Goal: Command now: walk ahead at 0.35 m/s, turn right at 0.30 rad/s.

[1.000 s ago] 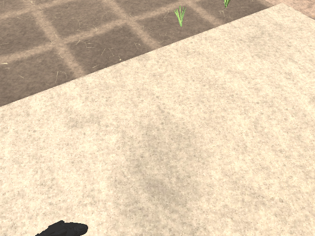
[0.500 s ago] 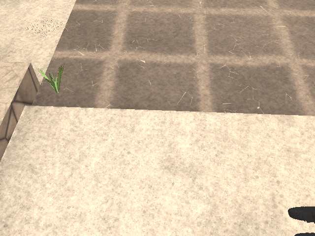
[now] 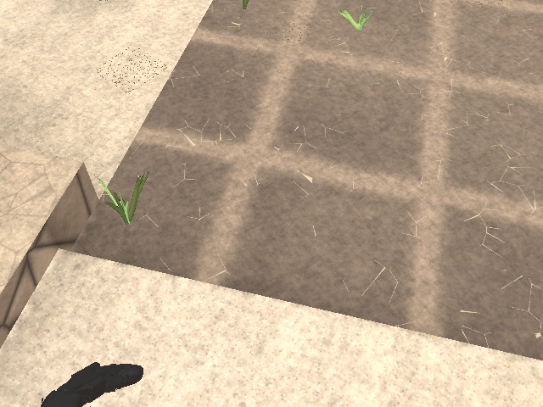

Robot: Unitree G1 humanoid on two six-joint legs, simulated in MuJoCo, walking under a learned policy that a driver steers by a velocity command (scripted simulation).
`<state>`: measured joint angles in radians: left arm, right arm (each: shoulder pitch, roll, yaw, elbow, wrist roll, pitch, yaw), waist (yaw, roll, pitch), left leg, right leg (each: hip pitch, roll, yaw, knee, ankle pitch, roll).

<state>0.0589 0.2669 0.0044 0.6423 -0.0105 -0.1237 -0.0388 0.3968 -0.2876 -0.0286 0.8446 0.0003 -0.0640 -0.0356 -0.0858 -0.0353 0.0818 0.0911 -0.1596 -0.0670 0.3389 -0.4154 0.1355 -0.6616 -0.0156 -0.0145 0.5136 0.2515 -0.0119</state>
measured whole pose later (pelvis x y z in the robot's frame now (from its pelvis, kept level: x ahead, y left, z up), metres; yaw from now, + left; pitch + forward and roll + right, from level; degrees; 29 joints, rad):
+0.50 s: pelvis +0.21 -0.03 +0.02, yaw -25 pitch +2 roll +3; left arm 0.23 0.34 0.09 0.60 -0.03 0.06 0.06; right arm 0.07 -0.30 -0.06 0.68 0.00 -0.03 -0.04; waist 0.04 0.01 0.07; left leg -0.58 -0.07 -0.26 0.79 -0.21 -0.08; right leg -0.30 0.25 0.37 0.46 -0.11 -0.09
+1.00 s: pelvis +0.30 +0.01 +0.02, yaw -54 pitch +1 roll +1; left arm 0.26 0.33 0.08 0.57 -0.03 0.08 0.02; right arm 0.08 -0.24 -0.05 0.69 -0.02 0.02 -0.04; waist 0.02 -0.03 0.09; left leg -0.22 0.02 0.14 0.40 -0.19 0.03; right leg -0.56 -0.10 0.03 1.05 -0.33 0.13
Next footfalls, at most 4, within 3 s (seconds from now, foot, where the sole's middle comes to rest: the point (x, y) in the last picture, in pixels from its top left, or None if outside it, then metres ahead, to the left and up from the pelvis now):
0.04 right None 0.29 -0.08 -0.76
0.66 left None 0.43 0.03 -0.76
1.14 right None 0.20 -0.12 -0.76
1.66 left None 0.41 0.01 -0.76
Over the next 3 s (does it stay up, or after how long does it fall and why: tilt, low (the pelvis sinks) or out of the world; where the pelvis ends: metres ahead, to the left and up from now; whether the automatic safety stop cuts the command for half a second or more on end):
stays up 0.78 -0.42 -0.06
